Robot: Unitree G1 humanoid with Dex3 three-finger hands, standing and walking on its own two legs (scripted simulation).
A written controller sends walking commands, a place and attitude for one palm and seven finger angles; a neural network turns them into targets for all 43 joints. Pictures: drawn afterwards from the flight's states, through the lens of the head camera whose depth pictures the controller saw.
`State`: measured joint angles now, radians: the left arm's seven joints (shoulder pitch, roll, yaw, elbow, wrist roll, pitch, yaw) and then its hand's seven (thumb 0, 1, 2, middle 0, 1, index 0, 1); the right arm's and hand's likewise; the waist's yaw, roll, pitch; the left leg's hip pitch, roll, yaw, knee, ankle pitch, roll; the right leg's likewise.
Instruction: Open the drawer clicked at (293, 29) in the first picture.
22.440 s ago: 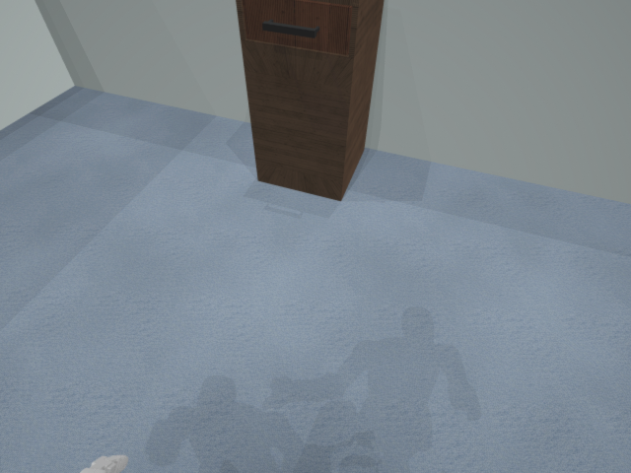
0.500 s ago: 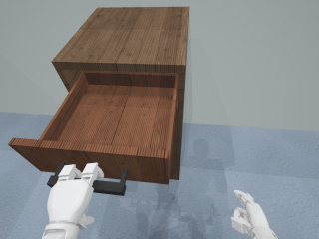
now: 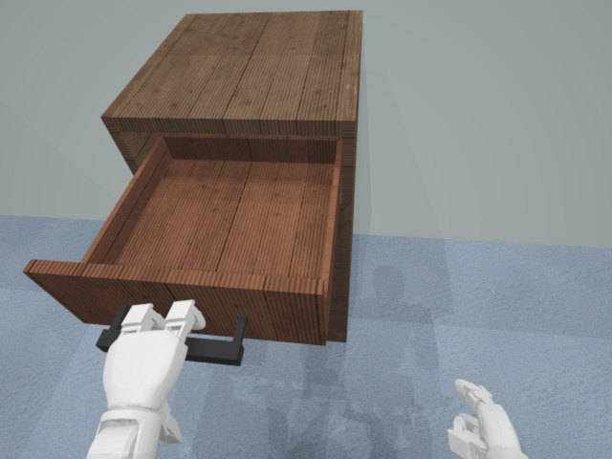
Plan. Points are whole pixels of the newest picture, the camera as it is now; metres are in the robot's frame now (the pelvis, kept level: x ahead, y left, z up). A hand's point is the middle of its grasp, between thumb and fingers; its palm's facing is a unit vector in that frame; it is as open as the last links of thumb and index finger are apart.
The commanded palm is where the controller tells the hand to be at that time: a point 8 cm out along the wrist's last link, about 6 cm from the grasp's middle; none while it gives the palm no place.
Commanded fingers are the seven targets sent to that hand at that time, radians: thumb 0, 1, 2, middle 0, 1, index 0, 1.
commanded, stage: lift the hand off the handle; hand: left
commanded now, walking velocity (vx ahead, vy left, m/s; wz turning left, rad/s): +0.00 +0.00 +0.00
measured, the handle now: (176, 332) +0.26 +0.21 +0.02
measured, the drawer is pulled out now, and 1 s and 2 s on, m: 0.29 0.29 0.29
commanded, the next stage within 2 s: draw the hand back to the body in 1.24 s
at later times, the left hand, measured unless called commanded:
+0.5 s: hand (153, 352) +0.22 +0.21 +0.07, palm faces +0.05 -0.11 -0.99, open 13.6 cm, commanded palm +0.19 +0.20 +0.13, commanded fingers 0.00 -0.50 0.30 -0.30 -1.20 -0.30 -1.20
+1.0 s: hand (125, 308) +0.23 +0.21 +0.14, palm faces +0.11 -0.13 -0.99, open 13.8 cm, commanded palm +0.19 +0.21 +0.21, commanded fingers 0.00 -0.50 0.30 -0.30 -1.20 -0.30 -1.20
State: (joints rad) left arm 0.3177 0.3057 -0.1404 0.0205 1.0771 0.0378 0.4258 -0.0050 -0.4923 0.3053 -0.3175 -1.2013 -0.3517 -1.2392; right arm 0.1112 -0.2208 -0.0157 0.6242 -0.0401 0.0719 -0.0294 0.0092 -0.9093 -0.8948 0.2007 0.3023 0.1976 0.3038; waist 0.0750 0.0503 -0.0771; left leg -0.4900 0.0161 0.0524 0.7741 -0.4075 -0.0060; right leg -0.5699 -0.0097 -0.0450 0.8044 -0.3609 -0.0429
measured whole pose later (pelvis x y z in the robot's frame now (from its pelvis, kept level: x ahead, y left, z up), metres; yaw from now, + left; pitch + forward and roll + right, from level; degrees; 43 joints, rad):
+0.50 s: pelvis +0.01 +0.00 +0.02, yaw +0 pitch +2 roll +1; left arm 0.37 0.36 -0.15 -0.21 1.02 0.07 0.27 -0.01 -0.49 0.30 -0.32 -1.20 -0.37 -1.22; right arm 0.08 -0.22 0.01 0.61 -0.03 0.08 -0.02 0.01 -0.91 -0.89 0.20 0.30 0.20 0.30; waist 0.11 0.08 -0.04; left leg -0.29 0.01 0.05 0.61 -0.35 -0.01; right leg -0.38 0.00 -0.04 0.65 -0.31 -0.04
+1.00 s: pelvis +0.02 +0.01 +0.03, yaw +0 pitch -1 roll +0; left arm 0.32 0.43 -0.10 -0.41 0.92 0.11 0.09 -0.01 -0.50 0.30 -0.32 -1.20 -0.33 -1.20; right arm 0.06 -0.26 0.03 0.60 0.00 0.11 0.00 0.01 -0.91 -0.90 0.20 0.30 0.20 0.30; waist 0.11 0.11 -0.01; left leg -0.15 0.01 0.04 0.45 -0.28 0.00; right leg -0.22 0.00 -0.05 0.48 -0.24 -0.03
